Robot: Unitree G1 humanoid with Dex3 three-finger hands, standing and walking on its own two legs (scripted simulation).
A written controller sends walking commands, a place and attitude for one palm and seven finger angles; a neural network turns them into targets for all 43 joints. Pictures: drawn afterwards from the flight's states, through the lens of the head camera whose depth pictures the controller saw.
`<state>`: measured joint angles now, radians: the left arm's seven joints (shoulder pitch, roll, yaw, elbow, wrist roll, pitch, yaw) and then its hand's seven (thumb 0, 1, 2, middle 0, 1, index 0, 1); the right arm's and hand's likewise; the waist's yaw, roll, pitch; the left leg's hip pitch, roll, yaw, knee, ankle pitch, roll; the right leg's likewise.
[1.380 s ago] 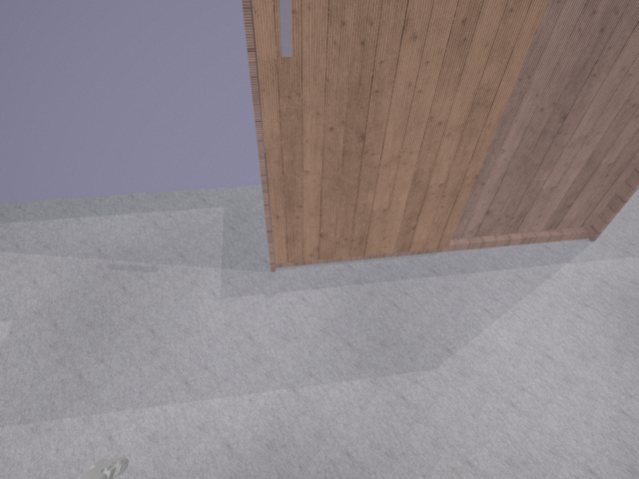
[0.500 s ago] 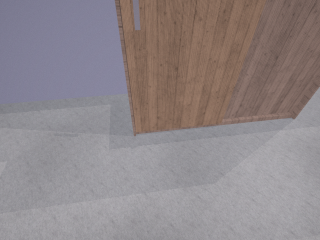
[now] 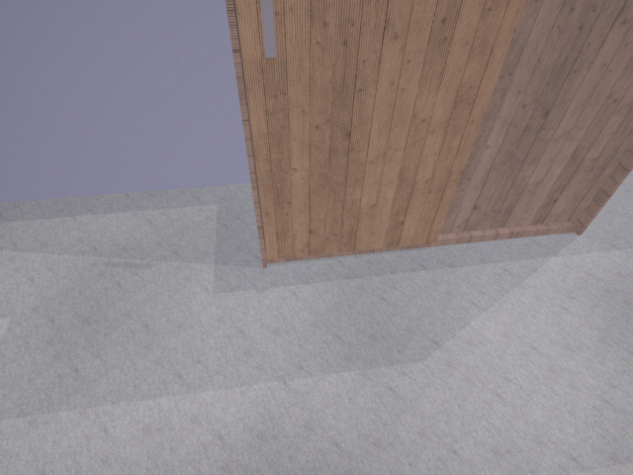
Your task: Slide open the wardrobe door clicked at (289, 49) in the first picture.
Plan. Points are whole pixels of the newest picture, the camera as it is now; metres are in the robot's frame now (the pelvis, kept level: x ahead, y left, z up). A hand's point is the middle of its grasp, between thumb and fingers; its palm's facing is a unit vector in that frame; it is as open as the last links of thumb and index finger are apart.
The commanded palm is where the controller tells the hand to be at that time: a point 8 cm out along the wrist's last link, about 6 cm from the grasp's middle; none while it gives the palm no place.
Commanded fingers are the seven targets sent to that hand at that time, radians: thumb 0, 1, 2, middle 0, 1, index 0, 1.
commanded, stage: look at it before walking up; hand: left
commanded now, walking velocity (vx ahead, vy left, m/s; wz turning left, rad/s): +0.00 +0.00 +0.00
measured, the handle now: out of the picture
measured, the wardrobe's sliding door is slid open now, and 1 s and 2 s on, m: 0.00 0.00 0.00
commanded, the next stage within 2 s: walk to a spot facing it in 0.06 s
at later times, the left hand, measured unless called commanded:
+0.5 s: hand out of the picture +0.07 +0.19 -0.18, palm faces -0.14 -0.97 -0.22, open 7.3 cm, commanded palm none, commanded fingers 0.00 0.90 0.90 -0.20 -0.30 -0.20 -0.30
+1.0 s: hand (241, 410) +0.26 +0.14 -0.19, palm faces -0.26 -0.95 -0.19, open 7.3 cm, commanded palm none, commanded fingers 0.00 0.90 0.90 -0.20 -0.30 -0.20 -0.30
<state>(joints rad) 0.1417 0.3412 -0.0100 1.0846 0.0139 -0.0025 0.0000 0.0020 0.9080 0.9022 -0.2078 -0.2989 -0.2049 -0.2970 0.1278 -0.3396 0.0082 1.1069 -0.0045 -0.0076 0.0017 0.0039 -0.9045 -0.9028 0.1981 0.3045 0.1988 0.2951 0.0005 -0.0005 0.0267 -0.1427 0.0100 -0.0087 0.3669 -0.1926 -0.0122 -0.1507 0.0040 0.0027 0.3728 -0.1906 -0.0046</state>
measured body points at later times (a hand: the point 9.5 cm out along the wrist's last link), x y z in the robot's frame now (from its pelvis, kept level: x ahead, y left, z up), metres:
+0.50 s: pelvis +0.05 -0.01 -0.01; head +0.06 -0.02 +0.44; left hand +0.08 +0.24 -0.16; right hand +0.03 -0.27 -0.17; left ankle +0.01 +0.13 -0.75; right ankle +0.03 -0.11 -0.72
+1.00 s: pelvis +0.23 -0.04 -0.02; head +0.26 -0.04 +0.43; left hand +0.27 +0.19 -0.17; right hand +0.29 -0.30 -0.14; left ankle +0.37 +0.04 -0.74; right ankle +0.08 -0.13 -0.75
